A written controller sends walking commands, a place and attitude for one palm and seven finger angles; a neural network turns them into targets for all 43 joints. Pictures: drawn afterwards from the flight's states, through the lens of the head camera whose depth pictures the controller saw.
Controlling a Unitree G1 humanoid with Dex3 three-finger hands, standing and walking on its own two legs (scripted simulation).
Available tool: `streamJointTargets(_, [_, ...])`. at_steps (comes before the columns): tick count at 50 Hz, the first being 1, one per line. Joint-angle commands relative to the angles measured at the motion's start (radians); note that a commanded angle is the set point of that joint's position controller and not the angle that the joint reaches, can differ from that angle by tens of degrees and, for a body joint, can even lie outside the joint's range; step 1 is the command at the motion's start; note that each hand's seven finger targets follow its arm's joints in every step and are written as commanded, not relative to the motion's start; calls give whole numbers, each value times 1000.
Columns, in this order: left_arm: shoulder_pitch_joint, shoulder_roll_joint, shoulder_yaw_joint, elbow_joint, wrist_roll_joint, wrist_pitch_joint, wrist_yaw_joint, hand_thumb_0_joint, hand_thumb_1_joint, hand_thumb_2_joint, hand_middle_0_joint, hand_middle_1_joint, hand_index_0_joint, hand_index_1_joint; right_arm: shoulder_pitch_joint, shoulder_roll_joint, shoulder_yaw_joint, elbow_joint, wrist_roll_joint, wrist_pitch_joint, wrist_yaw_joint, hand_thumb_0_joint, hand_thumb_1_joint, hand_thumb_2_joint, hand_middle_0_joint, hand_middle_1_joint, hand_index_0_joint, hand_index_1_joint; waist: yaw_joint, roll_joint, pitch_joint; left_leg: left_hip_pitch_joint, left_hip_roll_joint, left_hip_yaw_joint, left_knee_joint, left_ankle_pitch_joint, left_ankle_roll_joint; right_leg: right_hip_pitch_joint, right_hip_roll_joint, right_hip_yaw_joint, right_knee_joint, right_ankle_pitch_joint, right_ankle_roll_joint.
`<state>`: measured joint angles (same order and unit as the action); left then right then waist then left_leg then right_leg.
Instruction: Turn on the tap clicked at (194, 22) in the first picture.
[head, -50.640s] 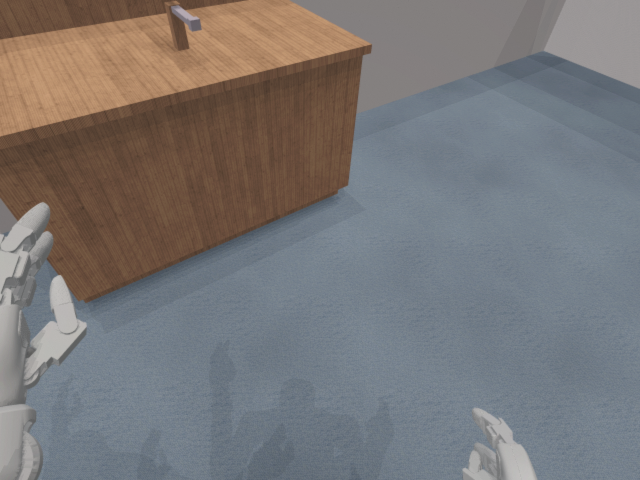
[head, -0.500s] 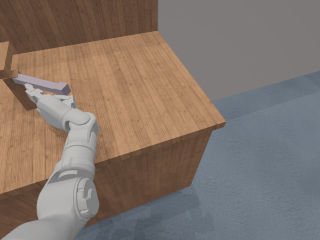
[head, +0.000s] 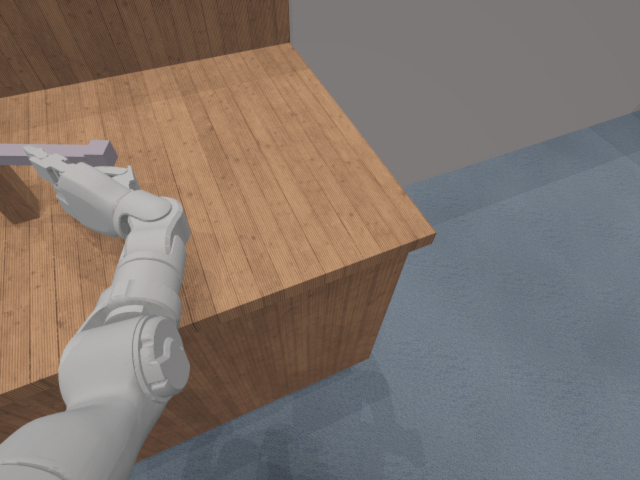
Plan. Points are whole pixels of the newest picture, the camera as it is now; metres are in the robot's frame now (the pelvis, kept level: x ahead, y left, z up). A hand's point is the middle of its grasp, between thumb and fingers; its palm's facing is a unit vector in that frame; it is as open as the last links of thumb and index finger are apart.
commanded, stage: push the lever round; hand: left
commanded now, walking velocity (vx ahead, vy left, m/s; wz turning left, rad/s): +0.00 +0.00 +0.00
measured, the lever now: (101, 155) +0.52 +0.26 +0.12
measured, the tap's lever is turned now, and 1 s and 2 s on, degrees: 67 76 76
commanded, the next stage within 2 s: lift the hand up off the lever in 0.04 s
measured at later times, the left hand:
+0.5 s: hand (124, 160) +0.51 +0.23 +0.12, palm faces +0.83 -0.54 -0.11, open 7.9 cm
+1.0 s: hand (104, 157) +0.49 +0.24 +0.13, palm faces +0.83 -0.55 -0.09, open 7.9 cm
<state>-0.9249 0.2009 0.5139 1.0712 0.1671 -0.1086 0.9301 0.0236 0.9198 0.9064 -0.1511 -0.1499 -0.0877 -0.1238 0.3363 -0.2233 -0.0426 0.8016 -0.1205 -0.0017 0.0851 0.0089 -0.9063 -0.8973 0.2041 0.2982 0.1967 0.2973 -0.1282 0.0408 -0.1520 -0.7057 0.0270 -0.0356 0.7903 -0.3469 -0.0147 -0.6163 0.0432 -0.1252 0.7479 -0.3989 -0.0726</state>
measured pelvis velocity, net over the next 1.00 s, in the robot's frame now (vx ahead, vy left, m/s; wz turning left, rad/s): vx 0.02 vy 0.01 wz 0.00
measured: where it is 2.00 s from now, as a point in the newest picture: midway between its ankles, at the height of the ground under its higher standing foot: outside the picture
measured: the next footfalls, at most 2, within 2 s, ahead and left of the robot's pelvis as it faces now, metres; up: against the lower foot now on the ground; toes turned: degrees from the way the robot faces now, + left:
none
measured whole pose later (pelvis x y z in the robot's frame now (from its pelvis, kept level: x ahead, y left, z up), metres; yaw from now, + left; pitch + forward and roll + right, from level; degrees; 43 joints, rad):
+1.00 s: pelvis +0.02 +0.01 +0.01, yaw +0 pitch +12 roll -1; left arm -0.86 0.18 0.49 0.91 0.12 0.02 0.85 0.02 0.90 0.89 -0.15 -0.15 -0.15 -0.15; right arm 0.30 -0.22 -0.04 0.78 -0.10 0.02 0.08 0.01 -0.91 -0.90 0.20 0.30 0.20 0.30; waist -0.10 0.03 -0.14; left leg -0.57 0.02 -0.02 0.71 -0.35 0.00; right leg -0.47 0.04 -0.11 0.64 -0.39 -0.05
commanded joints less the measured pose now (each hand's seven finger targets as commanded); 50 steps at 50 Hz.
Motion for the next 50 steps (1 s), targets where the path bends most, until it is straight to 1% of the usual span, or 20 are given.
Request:
streamJointTargets(1, [-530,233,-42,-153,55,-43,-22,0,900,900,-150,-150,-150,-150,81,-150,-40,-71,1,-20,-12,0,-900,-900,200,300,200,300,-38,-23,-315,195,-30,11,-45,248,57,131,-32,83,-120,353,79])
streamJointTargets(3, [-529,293,2,-141,60,-38,-24,0,900,900,-150,-150,-150,-150,91,-156,-42,-71,1,-16,-17,0,-900,-900,200,300,200,300,-29,-19,-328,183,-32,11,-46,248,59,151,-35,88,-120,369,80])
streamJointTargets(7, [-502,288,-2,-126,60,-36,-35,0,900,900,-150,-150,-150,-150,116,-152,-39,-86,2,-11,-14,0,-900,-900,200,300,200,300,-28,-14,-365,186,-31,18,-38,288,58,181,-39,91,-111,456,90])
streamJointTargets(9, [-463,293,12,-135,54,-38,-43,0,900,900,-150,-150,-150,-150,123,-152,-40,-91,3,-8,-8,0,-900,-900,200,300,200,300,-12,17,-384,216,-30,20,-37,329,57,192,-36,87,-107,485,87])
streamJointTargets(10, [-443,309,27,-139,51,-37,-45,0,900,900,-150,-150,-150,-150,132,-153,-40,-97,5,-4,-7,0,-900,-900,200,300,200,300,-3,3,-395,215,-28,18,-40,342,55,213,-36,83,-104,501,86])
streamJointTargets(12, [-457,265,-5,-165,44,-36,-49,0,900,900,-150,-150,-150,-150,128,-152,-42,-99,6,-5,-3,0,-900,-900,200,300,200,300,-16,3,-388,233,-27,23,-38,349,56,203,-32,82,-114,509,89])
streamJointTargets(13, [-456,283,10,-174,44,-40,-49,0,900,900,-150,-150,-150,-150,132,-155,-45,-95,7,-4,-4,0,-900,-900,200,300,200,300,-10,9,-387,241,-27,17,-40,358,56,208,-31,81,-113,507,85])
streamJointTargets(17, [-434,246,-13,-220,25,-40,-55,0,900,900,-150,-150,-150,-150,122,-153,-47,-101,11,-6,1,0,-900,-900,200,300,200,300,-8,-10,-365,250,-27,22,-57,353,56,230,-27,78,-128,509,86])
streamJointTargets(19, [-447,246,-16,-228,25,-37,-57,0,900,900,-150,-150,-150,-150,118,-154,-47,-91,11,-5,0,0,-900,-900,200,300,200,300,-10,20,-343,273,-25,19,-65,363,55,209,-25,74,-129,479,79])
streamJointTargets(21, [-437,253,-11,-221,25,-28,-56,0,900,900,-150,-150,-150,-150,112,-156,-48,-91,11,-6,-1,0,-900,-900,200,300,200,300,-12,-11,-324,261,-25,23,-72,351,57,221,-26,73,-137,485,83])
streamJointTargets(26, [-428,259,-5,-287,24,-21,-59,0,900,900,-150,-150,-150,-150,107,-154,-50,-93,10,-5,-1,0,-900,-900,200,300,200,300,5,21,-365,316,-24,21,-75,414,53,241,-23,68,-133,512,74])
streamJointTargets(29, [-387,218,-31,-322,19,-9,-65,0,900,900,-150,-150,-150,-150,100,-151,-52,-99,12,-4,3,0,-900,-900,200,300,200,300,14,33,-374,357,-21,16,-76,478,48,240,-18,60,-131,530,68])
streamJointTargets(34, [-403,182,-61,-309,2,24,-76,0,900,900,-150,-150,-150,-150,77,-155,-50,-95,19,-3,-3,0,-900,-900,200,300,200,300,0,-8,-302,349,-20,12,-99,442,46,226,-19,53,-149,486,68])
streamJointTargets(35, [-409,204,-41,-332,-2,22,-76,0,900,900,-150,-150,-150,-150,75,-155,-52,-97,19,-2,-5,0,-900,-900,200,300,200,300,7,-9,-321,358,-20,12,-99,447,46,241,-19,56,-151,496,68])
streamJointTargets(38, [-420,192,-54,-382,-2,21,-76,0,900,900,-150,-150,-150,-150,57,-149,-50,-96,18,-6,-8,0,-900,-900,200,300,200,300,14,34,-334,389,-21,8,-99,473,42,233,-18,55,-149,492,63])
streamJointTargets(41, [-427,150,-92,-376,9,28,-74,0,900,900,-150,-150,-150,-150,50,-144,-48,-90,17,-10,-3,0,-900,-900,200,300,200,300,9,20,-323,410,-15,-2,-96,497,34,206,-13,46,-147,469,59])
streamJointTargets(43, [-406,184,-61,-380,8,39,-72,0,900,900,-150,-150,-150,-150,47,-149,-51,-90,17,-7,-6,0,-900,-900,200,300,200,300,21,26,-336,406,-20,-1,-100,496,34,227,-15,48,-147,477,57])
streamJointTargets(46, [-413,154,-88,-367,-10,62,-82,0,900,900,-150,-150,-150,-150,32,-146,-47,-97,24,-3,-13,0,-900,-900,200,300,200,300,10,9,-312,391,-22,10,-108,468,36,239,-20,52,-160,481,61])
streamJointTargets(48, [-418,175,-68,-381,-11,68,-82,0,900,900,-150,-150,-150,-150,32,-148,-48,-96,24,-4,-17,0,-900,-900,200,300,200,300,21,7,-325,399,-21,-2,-116,481,32,250,-19,49,-158,477,58])
streamJointTargets(50, [-418,132,-105,-411,-14,70,-81,0,900,900,-150,-150,-150,-150,21,-141,-46,-100,27,-8,-14,0,-900,-900,200,300,200,300,21,22,-339,425,-18,-2,-115,496,29,241,-16,47,-160,470,57])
